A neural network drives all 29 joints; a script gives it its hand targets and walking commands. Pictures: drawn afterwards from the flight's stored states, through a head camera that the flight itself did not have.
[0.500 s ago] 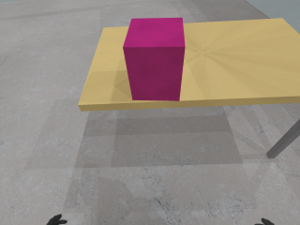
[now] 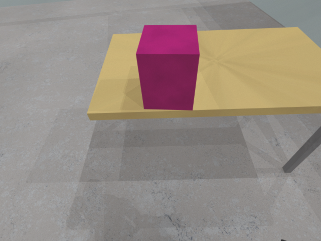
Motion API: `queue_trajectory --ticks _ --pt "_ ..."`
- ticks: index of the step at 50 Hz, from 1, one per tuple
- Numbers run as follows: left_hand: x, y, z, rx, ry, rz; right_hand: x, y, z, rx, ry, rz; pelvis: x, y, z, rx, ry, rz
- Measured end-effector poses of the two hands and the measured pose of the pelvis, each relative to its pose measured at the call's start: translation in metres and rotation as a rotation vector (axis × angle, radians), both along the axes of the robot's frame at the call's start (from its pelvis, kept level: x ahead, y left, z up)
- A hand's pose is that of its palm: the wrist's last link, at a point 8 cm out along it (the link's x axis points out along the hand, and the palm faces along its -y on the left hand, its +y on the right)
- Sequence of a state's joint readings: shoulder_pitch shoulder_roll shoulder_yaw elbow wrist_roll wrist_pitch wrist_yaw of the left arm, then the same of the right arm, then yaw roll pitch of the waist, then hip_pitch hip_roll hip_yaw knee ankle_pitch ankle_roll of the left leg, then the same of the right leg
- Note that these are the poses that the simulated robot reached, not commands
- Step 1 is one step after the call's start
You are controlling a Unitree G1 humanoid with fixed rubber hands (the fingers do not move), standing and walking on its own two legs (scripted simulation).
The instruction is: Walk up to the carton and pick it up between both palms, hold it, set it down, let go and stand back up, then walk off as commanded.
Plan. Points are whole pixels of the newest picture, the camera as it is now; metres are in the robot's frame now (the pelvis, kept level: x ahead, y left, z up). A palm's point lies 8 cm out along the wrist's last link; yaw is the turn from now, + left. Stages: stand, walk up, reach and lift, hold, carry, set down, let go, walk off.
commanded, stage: stand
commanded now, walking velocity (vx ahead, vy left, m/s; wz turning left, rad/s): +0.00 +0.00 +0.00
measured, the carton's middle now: (169, 68) +0.72 +0.01 +0.02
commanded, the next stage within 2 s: none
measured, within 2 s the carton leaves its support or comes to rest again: neither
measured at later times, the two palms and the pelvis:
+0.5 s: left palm out of the picture +0.09 +0.31 -0.10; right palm out of the picture +0.10 -0.30 -0.11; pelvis +0.00 +0.00 +0.00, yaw +0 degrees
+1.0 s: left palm out of the picture +0.09 +0.31 -0.10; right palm out of the picture +0.10 -0.30 -0.11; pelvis +0.00 +0.00 +0.00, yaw +0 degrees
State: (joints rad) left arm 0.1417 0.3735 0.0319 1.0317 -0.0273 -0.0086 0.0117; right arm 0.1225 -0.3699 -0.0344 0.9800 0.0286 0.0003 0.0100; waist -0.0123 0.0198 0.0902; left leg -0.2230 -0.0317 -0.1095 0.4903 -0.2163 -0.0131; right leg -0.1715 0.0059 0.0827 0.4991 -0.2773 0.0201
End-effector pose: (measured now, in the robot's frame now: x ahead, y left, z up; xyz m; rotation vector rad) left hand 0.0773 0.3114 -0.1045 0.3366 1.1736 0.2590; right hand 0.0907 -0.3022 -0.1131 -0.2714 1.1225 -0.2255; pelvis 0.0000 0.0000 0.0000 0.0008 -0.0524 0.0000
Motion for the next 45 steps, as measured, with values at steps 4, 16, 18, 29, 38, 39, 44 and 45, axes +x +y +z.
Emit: queue_trajectory --ticks 4,16,18,29,38,39,44,45 --pt "0.0 -0.001 0.001 0.0 0.002 0.0 -0.001 -0.001 0.0 0.0 0.005 -0.003 0.0 -0.001 0.001 0.001 0.002 0.0" --pt "0.013 -0.002 0.003 -0.001 -0.02 -0.008 0.004 -0.002 0.001 -0.003 -0.001 -0.003 0.002 -0.001 0.001 0.001 0.007 0.0" --pt "0.014 -0.002 0.003 -0.001 -0.023 -0.008 0.004 -0.001 0.001 -0.003 -0.001 -0.003 0.003 -0.001 0.002 0.001 0.007 0.0" --pt "0.014 -0.003 0.003 0.0 -0.009 -0.004 0.006 -0.003 0.001 -0.001 0.001 -0.002 0.005 -0.002 0.002 0.002 0.012 0.0" --pt "0.016 -0.003 0.005 -0.001 -0.026 -0.007 0.008 -0.002 0.003 -0.003 -0.009 -0.003 0.005 -0.002 0.003 0.001 0.007 0.0" --pt "0.016 -0.002 0.005 -0.002 -0.026 -0.007 0.007 -0.002 0.003 -0.004 -0.01 -0.003 0.005 -0.002 0.003 0.001 0.007 0.0" --pt "0.014 -0.001 0.004 -0.003 -0.023 -0.005 0.006 -0.001 0.004 -0.005 -0.011 -0.004 0.003 -0.001 0.003 0.0 0.004 0.0" --pt "0.013 -0.001 0.004 -0.003 -0.022 -0.004 0.005 -0.001 0.004 -0.005 -0.011 -0.004 0.003 -0.001 0.003 0.0 0.004 0.0"
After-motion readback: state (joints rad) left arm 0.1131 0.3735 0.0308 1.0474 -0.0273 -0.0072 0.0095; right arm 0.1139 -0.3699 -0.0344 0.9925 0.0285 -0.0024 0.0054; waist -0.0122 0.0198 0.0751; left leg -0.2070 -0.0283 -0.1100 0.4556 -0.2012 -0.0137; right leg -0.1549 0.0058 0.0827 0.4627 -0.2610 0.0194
